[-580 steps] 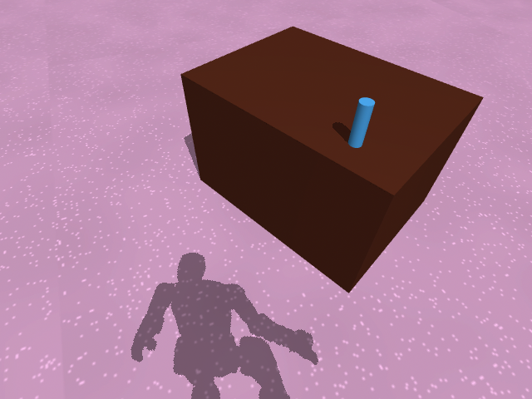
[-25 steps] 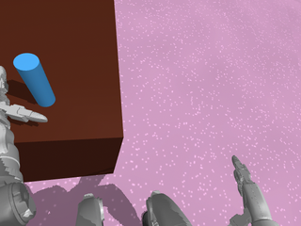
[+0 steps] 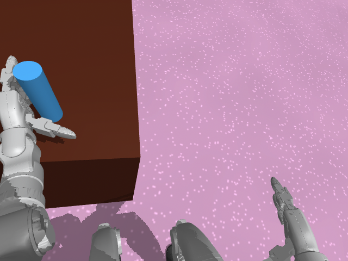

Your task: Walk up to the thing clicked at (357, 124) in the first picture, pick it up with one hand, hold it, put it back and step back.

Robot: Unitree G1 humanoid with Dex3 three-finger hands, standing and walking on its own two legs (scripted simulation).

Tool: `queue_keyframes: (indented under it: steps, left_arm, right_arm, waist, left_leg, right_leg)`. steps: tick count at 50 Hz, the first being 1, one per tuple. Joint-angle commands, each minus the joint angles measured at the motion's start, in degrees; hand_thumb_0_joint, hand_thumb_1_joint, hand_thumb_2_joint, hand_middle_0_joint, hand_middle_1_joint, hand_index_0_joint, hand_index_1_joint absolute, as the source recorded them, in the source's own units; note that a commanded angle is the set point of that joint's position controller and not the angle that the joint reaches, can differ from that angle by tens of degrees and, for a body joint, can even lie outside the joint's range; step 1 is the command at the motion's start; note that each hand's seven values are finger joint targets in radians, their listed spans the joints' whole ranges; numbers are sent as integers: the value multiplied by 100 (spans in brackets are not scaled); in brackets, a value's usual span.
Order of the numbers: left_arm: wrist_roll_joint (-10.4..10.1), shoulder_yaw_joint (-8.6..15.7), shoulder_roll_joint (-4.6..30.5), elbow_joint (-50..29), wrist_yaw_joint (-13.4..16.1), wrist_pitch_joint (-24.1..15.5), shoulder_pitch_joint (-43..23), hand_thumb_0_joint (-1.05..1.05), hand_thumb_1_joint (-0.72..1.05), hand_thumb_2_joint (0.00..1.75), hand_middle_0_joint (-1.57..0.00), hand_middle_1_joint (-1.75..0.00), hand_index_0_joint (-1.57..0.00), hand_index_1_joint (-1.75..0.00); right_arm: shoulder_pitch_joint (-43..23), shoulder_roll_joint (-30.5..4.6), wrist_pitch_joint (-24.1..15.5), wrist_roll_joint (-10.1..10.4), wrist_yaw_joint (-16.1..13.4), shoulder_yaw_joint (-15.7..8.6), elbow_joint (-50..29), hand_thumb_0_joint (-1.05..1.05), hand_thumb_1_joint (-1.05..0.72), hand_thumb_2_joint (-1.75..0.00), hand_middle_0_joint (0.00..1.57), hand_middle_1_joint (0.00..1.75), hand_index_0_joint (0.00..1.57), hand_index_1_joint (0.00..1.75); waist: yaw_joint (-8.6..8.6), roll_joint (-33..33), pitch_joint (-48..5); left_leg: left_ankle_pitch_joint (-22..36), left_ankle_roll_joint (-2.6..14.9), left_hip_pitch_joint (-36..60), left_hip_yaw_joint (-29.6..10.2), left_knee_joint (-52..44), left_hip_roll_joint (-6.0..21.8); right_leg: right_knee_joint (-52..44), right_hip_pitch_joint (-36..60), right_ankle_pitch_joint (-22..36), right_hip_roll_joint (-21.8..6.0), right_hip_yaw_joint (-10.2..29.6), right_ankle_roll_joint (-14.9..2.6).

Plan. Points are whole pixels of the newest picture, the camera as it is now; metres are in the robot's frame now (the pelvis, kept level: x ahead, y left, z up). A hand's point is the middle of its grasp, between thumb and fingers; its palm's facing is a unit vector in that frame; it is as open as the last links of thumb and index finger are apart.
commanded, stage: close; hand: left
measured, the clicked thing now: (41, 95) +0.49 +0.22 +0.02
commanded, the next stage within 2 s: settle in 0.76 s
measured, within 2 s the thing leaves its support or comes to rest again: leaves its support in 1.16 s
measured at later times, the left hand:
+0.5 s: hand (46, 99) +0.49 +0.21 +0.02, palm faces +0.18 -0.98 +0.02, open 12.7 cm
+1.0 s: hand (48, 99) +0.48 +0.21 +0.02, palm faces +0.15 -0.99 +0.02, open 5.8 cm
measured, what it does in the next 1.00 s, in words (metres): stands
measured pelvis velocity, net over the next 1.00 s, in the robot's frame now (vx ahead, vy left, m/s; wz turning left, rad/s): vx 0.01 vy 0.00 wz -0.01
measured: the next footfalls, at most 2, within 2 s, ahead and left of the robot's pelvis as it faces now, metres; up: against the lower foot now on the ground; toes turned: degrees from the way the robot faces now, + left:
none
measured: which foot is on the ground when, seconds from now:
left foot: down 0.00-1.00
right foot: down 0.00-1.00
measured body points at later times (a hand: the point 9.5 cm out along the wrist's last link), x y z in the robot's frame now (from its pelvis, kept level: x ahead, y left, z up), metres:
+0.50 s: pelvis +0.00 +0.00 +0.00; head +0.14 +0.05 +0.43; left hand +0.47 +0.27 +0.02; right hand +0.16 -0.26 +0.03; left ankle +0.05 +0.12 -0.62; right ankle +0.01 -0.14 -0.62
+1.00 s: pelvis +0.01 +0.00 +0.01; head +0.14 +0.06 +0.43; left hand +0.47 +0.26 +0.02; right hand +0.16 -0.25 +0.03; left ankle +0.05 +0.12 -0.62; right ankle +0.01 -0.14 -0.62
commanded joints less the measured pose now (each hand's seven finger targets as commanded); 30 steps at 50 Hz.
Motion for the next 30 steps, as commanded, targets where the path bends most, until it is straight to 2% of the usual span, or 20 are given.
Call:
queue_keyframes:
  steps: [1, 3, 5, 6, 7, 8, 9, 12, 14, 15, 17, 18, 20, 21, 22, 23, 24, 26, 29, 30]
  left_arm:
    - [-36, 33, 1057, -1067, 104, -393, -1886, 0, -61, 1, -11, -1, -11, -2]
    - [-26, 54, 1122, -1166, 114, -416, -1969, 0, -56, 6, -27, -16, -27, -15]
    - [-1, 175, 1389, -1474, 186, -453, -2190, 0, -53, 13, -41, -25, -41, -25]
    - [8, 154, 1341, -1288, 200, -433, -2132, 0, -51, 13, -44, -28, -45, -27]
    - [2, 103, 1208, -1357, 207, -417, -2153, 0, -52, 14, -47, -31, -48, -30]
    - [-13, -23, 1057, -1285, 193, -413, -2248, 0, -54, 16, -50, -33, -50, -32]
    - [-36, 13, 1099, -1408, 185, -420, -2302, 0, -49, 18, -51, -34, -52, -34]
    - [32, 105, 1157, -927, 156, -327, -1877, 0, -48, 20, -58, -39, -59, -38]
    - [23, -202, 765, -882, 123, -331, -2114, 0, -47, 23, -61, -42, -61, -41]
    - [-2, 91, 1137, -1014, 155, -354, -2114, 0, -43, 25, -64, -44, -64, -44]
    - [20, 165, 1348, -974, 158, -359, -2144, 0, -39, 31, -69, -50, -69, -49]
    - [22, 220, 1404, -1102, 164, -374, -2138, 0, -38, 33, -71, -53, -72, -52]
    - [21, 176, 1294, -994, 162, -397, -2092, 0, -33, 40, -78, -59, -78, -59]
    - [7, 268, 1404, -1001, 146, -412, -2061, 0, -29, 45, -82, -65, -82, -65]
    - [-1, 194, 1371, -1196, 135, -416, -2093, 0, -24, 49, -87, -69, -87, -69]
    - [-1, 163, 1387, -1378, 102, -435, -2284, 0, -24, 52, -92, -74, -92, -74]
    - [-27, 24, 1228, -1447, 62, -431, -2313, 0, -20, 56, -97, -79, -97, -79]
    - [-41, -67, 989, -1122, 42, -345, -2064, 0, -14, 62, -103, -85, -104, -85]
    - [-29, -60, 955, -1087, 93, -301, -2014, 0, -4, 68, -111, -93, -112, -92]
    - [-25, -58, 945, -923, 133, -294, -1943, 0, -1, 71, -112, -95, -113, -94]
  right_arm:
    - [133, -949, -245, 25, -125, -703, -1047, 0, 53, -5, 5, 5, 5, 5]
    - [150, -916, -229, 37, -112, -661, -1009, 0, 52, -5, 5, 5, 5, 5]
    - [147, -933, -181, 47, -124, -673, -1226, 0, 52, -5, 5, 5, 5, 5]
    - [158, -950, -172, 55, -134, -672, -1305, 0, 51, -5, 5, 5, 5, 5]
    - [208, -923, -157, 50, -127, -667, -1294, 0, 51, -5, 5, 5, 5, 5]
    - [253, -926, -153, 52, -139, -717, -1217, 0, 51, -5, 5, 5, 5, 5]
    - [304, -939, -148, 65, -146, -735, -1161, 0, 51, -5, 5, 5, 5, 5]
    - [275, -986, -136, 64, -133, -718, -1208, 0, 51, -5, 5, 5, 5, 5]
    - [342, -806, -120, 53, -97, -596, -1022, 0, 50, -5, 5, 5, 5, 5]
    - [319, -936, -128, 54, -114, -718, -1061, 0, 51, -5, 5, 5, 5, 5]
    - [200, -888, -132, 61, -81, -628, -1084, 0, 51, -5, 5, 5, 5, 5]
    - [175, -940, -139, 57, -83, -668, -1241, 0, 51, -5, 5, 5, 5, 5]
    - [244, -895, -105, 41, -85, -676, -1003, 0, 50, -5, 5, 5, 5, 5]
    - [157, -909, -109, 41, -90, -662, -996, 0, 50, -5, 5, 5, 5, 5]
    - [41, -933, -137, 72, -95, -682, -1281, 0, 50, -5, 5, 5, 5, 5]
    - [-12, -913, -144, 58, -110, -682, -1239, 0, 50, -5, 5, 5, 5, 5]
    - [169, -909, -125, 43, -116, -719, -1037, 0, 50, -5, 5, 5, 5, 5]
    - [141, -891, -132, 55, -131, -681, -987, 0, 50, -5, 5, 5, 5, 5]
    - [15, -996, -131, 49, -151, -751, -1048, 0, 50, -5, 5, 5, 5, 5]
    - [-35, -981, -141, 62, -150, -734, -1045, 0, 51, -5, 5, 5, 5, 5]
  waist:
    - [128, 1275, -2908]
    - [143, 1306, -2820]
    - [147, 1257, -3105]
    - [79, 1180, -3002]
    - [107, 1188, -2994]
    - [-25, 1276, -2903]
    - [18, 1286, -2885]
    - [43, 1227, -2677]
    - [-56, 1234, -2525]
    - [25, 1236, -2593]
    - [85, 1327, -2696]
    - [113, 1314, -2942]
    - [99, 1374, -2720]
    - [138, 1355, -2711]
    - [151, 1317, -2901]
    - [143, 1441, -3040]
    - [87, 1647, -3062]
    - [65, 1461, -2802]
    - [70, 1290, -2688]
    - [43, 1192, -2475]
  left_leg:
    - [1759, 125, 2894, -56, -818, -152]
    - [1722, 117, 2850, -38, -825, -151]
    - [1737, 149, 2864, -2, -801, -174]
    - [1646, 150, 2798, 6, -826, -174]
    - [1660, 139, 2867, 8, -854, -171]
    - [1745, 135, 2932, 6, -840, -158]
    - [1746, 129, 3018, 9, -860, -152]
    - [1817, 112, 2991, -31, -900, -131]
    - [1725, 146, 2899, -3, -858, -148]
    - [1763, 135, 2896, -8, -876, -152]
    - [1826, 134, 2910, 1, -844, -158]
    - [1935, 132, 3066, -11, -841, -146]
    - [1850, 139, 2878, 11, -846, -163]
    - [1776, 137, 2824, 2, -865, -165]
    - [1679, 140, 2934, 15, -914, -166]
    - [1626, 115, 3070, 9, -939, -161]
    - [1648, 97, 3201, 14, -962, -151]
    - [1720, 88, 3159, -27, -986, -118]
    - [1657, 94, 3087, -54, -1014, -107]
    - [1451, 102, 2922, -55, -1029, -116]
  right_leg:
    - [-837, 650, 1920, 189, -21, -220]
    - [-834, 643, 1905, 200, -9, -220]
    - [-872, 879, 2024, 180, 54, -186]
    - [-895, 884, 1967, 178, 66, -182]
    - [-919, 860, 1974, 182, 70, -183]
    - [-894, 753, 2041, 188, 63, -191]
    - [-907, 698, 2003, 181, 61, -189]
    - [-907, 620, 1964, 200, 10, -208]
    - [-947, 471, 1959, 185, 54, -184]
    - [-938, 570, 1949, 182, 28, -196]
    - [-899, 643, 1979, 184, 28, -201]
    - [-886, 726, 2036, 186, 16, -207]
    - [-907, 678, 2006, 175, 43, -201]
    - [-923, 718, 1959, 182, 44, -203]
    - [-958, 837, 1910, 176, 66, -200]
    - [-968, 853, 1862, 178, 71, -204]
    - [-963, 775, 1857, 178, 55, -218]
    - [-957, 615, 1857, 202, -7, -222]
    - [-980, 519, 1774, 214, -40, -225]
    - [-986, 479, 1648, 214, -44, -221]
